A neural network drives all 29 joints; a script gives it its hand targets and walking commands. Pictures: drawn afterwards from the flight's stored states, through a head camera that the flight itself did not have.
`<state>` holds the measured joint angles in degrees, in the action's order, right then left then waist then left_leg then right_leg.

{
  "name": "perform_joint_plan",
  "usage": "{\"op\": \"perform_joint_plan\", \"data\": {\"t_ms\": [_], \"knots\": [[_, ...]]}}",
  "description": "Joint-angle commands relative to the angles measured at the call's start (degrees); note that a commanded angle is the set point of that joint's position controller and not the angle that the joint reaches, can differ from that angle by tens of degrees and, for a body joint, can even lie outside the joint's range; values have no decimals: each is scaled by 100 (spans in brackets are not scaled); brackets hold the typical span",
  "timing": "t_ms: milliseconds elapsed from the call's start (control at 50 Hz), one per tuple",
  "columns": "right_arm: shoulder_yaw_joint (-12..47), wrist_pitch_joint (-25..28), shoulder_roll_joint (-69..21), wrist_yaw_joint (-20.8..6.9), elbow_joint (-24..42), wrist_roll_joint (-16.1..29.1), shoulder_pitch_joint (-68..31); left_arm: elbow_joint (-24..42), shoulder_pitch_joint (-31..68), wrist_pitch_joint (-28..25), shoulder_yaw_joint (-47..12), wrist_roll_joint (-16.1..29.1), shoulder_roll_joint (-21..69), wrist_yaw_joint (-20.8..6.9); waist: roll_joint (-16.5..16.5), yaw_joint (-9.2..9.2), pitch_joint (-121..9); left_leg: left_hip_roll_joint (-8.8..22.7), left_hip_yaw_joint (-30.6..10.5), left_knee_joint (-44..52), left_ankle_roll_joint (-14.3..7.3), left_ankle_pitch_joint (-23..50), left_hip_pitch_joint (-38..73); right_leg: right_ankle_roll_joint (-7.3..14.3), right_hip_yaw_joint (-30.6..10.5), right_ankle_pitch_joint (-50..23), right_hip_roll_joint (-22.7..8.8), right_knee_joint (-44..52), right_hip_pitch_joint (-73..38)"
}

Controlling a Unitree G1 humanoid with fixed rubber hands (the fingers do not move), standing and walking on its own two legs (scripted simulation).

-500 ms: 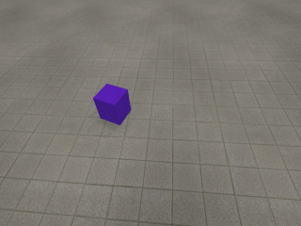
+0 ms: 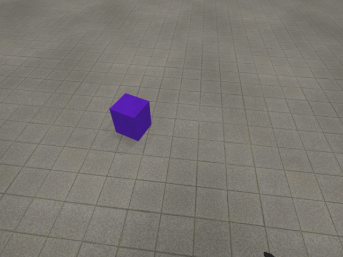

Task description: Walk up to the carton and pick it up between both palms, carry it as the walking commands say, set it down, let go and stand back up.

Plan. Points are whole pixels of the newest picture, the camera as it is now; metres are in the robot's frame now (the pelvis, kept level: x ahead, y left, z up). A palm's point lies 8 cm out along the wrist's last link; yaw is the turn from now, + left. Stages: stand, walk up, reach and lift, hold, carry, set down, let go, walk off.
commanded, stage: walk up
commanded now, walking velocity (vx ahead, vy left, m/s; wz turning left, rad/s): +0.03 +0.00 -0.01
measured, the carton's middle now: (132, 117) +1.19 +0.30 -0.65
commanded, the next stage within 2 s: none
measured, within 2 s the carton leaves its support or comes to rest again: neither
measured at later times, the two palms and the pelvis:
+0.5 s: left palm out of the picture +0.05 +0.24 -0.13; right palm out of the picture +0.12 -0.24 -0.11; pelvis +0.00 -0.01 +0.00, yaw +1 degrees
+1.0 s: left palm out of the picture +0.04 +0.24 -0.12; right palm out of the picture +0.12 -0.26 -0.11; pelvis +0.00 -0.02 +0.00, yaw +1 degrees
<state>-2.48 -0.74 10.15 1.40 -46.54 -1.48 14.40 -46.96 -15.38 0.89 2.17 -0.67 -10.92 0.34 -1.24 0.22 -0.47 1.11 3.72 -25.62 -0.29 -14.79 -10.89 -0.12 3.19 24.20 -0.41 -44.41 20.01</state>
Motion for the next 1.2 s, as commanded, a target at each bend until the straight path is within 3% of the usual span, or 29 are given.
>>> {"op": "perform_joint_plan", "data": {"t_ms": [0, 80, 120, 140, 160, 200, 260, 360, 420, 460, 480, 500, 540, 600, 680, 700, 740, 760, 780, 820, 880, 940, 1020, 1040, 1060, 1080, 1100, 1120, 1180], "knots": [[-170, 100, 820, 53, 201, 16, -43, 297, -90, -69, 30, -3, -192, -6, 931, 12, 208, 1254, -911, 828, -756, 1915, 171, 2, -78, -96, -142, 409, 191], [-178, 28, 832, 46, 101, 36, 44, 149, -597, -192, 78, -35, -239, 63, 638, 112, 65, 819, -843, 296, -329, 515, -562, 103, 233, -1028, -206, 1862, -1198], [-89, 1, 471, -8, 274, 52, -46, 105, -737, -188, 222, -75, -959, 81, -1138, 220, 259, 9, -50, -1066, 30, -1268, -1474, 572, -1581, -410, -1468, 2745, -1107], [-107, -54, 550, -41, 451, 50, -237, 127, -787, -140, 283, -64, -1210, 107, -1355, 295, 478, -72, 42, -1988, 134, -1694, -1819, 1010, -2160, -634, -2105, 3139, -888], [-118, -97, 629, -72, 586, 59, -419, 196, -653, -138, 248, -57, -1175, 135, -1016, 260, 629, 71, -255, -2724, 197, -1701, -1949, 1235, -2215, -1381, -2322, 3271, -651], [-141, -92, 604, -103, 511, 34, -187, 208, -301, -165, 186, -55, -937, 128, -513, 21, 341, 176, -445, -2985, 212, -1134, -1611, 1171, -1643, -2110, -1981, 3182, -598], [-127, -81, 484, -99, 391, -11, 147, 254, -32, -233, 148, -35, -709, 102, -494, -115, -219, 86, -318, -2784, 262, -800, -1187, 1062, -849, -3522, -1554, 2727, -828], [-38, -116, 293, -58, 576, 29, -165, 190, -284, -156, 206, 2, -873, 80, -714, 70, -168, -17, -31, -1159, 226, -843, -776, 1004, -926, -3029, -1364, 2659, -948], [-67, -28, 285, -13, 441, 60, 137, 146, -268, -109, 171, -4, -783, 79, -496, -65, -328, 61, 76, 174, 178, 182, 118, 678, -690, -3045, -1171, 2304, -746], [-211, 66, 732, -8, 349, -11, 416, 162, -275, -152, 69, -12, -310, 41, 397, -92, -526, 1044, -995, 652, -161, 780, 861, 210, -206, -1628, -593, 1522, 28], [-333, 29, 1163, -38, 396, -32, 394, 341, -226, -136, 10, -12, -201, -2, 1130, -79, -360, 1373, -1733, 953, -607, -476, 658, 31, 248, -441, -15, 1109, 444], [-322, 8, 1202, -31, 405, -26, 171, 384, 11, -107, 12, -16, -230, 18, 1288, -104, 136, 1706, -2066, 1137, -834, 605, 120, -39, 156, -180, -26, 757, 494], [-288, 27, 1025, -22, 355, -31, 7, 351, -89, -64, 69, 8, -366, 25, 1104, -26, 153, 1625, -1759, 997, -981, 1567, 128, -19, -96, 158, -47, -10, 498], [-179, 90, 819, 45, 265, 9, -125, 285, -89, -62, 43, 3, -259, 11, 939, 33, 184, 1391, -1133, 862, -836, 2167, 151, -1, -145, 36, -149, 155, 261], [-191, 24, 886, 47, 157, 46, -9, 181, -444, -168, 36, -19, -165, 52, 819, 77, 72, 884, -884, 427, -425, 949, -289, 106, 322, -959, -87, 1767, -871], [-160, 23, 749, 31, 171, 44, 5, 155, -623, -206, 93, -54, -322, 73, 480, 121, 44, 705, -839, 118, -261, 385, -701, 149, 24, -1066, -390, 1941, -1306], [-116, -31, 538, -34, 382, 50, -163, 106, -720, -153, 256, -66, -1091, 98, -1182, 247, 345, -57, -55, -1272, 37, -1358, -1570, 719, -1704, -379, -1612, 2816, -1007], [-126, -81, 600, -63, 568, 58, -359, 159, -713, -120, 274, -57, -1236, 129, -1245, 280, 554, -82, -38, -2199, 161, -1674, -1875, 1105, -2128, -987, -2174, 3122, -814], [-122, -109, 627, -85, 634, 73, -437, 206, -595, -123, 233, -46, -1151, 147, -870, 227, 594, 67, -282, -2825, 215, -1666, -1856, 1294, -2115, -1745, -2318, 3215, -592], [-145, -91, 590, -103, 536, 23, -159, 193, -245, -157, 190, -63, -946, 131, -472, -3, 241, 141, -428, -3002, 217, -1179, -1499, 1198, -1518, -2517, -1953, 3069, -611], [-111, -89, 438, -79, 445, 0, 104, 238, 16, -208, 150, -35, -714, 105, -506, -119, -271, 53, -304, -2536, 261, -909, -1045, 1044, -741, -4062, -1488, 2532, -837], [-52, -127, 324, -50, 552, 26, -149, 194, -195, -159, 202, -21, -831, 87, -726, 57, -238, -28, -112, -1531, 220, -958, -869, 1018, -856, -3416, -1351, 2542, -998], [-86, -36, 312, -3, 435, 63, 185, 158, -204, -87, 165, -15, -756, 78, -503, -97, -383, 71, 49, 206, 136, 140, 249, 667, -696, -2885, -1128, 2229, -648], [-153, 13, 488, 4, 371, 30, 318, 171, -166, -116, 108, -16, -523, 60, -189, -128, -440, 465, -311, 435, 10, 440, 622, 429, -523, -2429, -932, 1959, -304], [-242, 65, 825, -8, 366, -33, 471, 184, -257, -127, 50, -13, -211, 20, 685, -100, -533, 1253, -1347, 888, -282, 470, 1046, 169, -124, -1033, -388, 1203, 349], [-380, 16, 1300, -30, 368, -59, 547, 438, -19, -101, 16, -12, -223, -13, 1413, -203, -249, 1642, -2092, 1215, -802, -884, 677, 33, 279, -114, 48, 757, 769], [-300, 13, 1212, -4, 392, -32, 249, 472, 246, -70, 27, 14, -298, 3, 1303, -201, 258, 1922, -2316, 1380, -1016, 684, 177, -77, -28, 258, -34, 73, 849], [-287, 34, 1125, -4, 341, -16, 179, 454, 207, -30, 93, 58, -453, 25, 982, -115, 311, 1838, -2109, 1175, -1140, 1779, 80, -100, -212, 433, -44, -495, 765], [-165, 109, 774, 40, 279, 24, -212, 221, -112, -12, 78, 12, -323, 10, 843, 69, 207, 1438, -1004, 893, -942, 2751, 127, -86, -235, 80, -132, -510, 421]]}}
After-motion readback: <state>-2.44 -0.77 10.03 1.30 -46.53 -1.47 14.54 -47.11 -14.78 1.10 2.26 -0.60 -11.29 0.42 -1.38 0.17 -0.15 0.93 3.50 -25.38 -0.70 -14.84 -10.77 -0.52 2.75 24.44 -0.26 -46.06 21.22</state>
